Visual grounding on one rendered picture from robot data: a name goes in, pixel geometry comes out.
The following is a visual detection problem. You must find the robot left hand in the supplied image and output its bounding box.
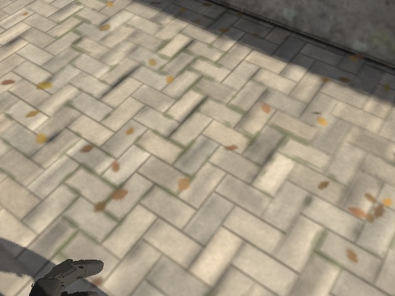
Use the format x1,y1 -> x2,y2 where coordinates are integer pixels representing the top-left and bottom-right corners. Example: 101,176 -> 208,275
29,259 -> 104,296

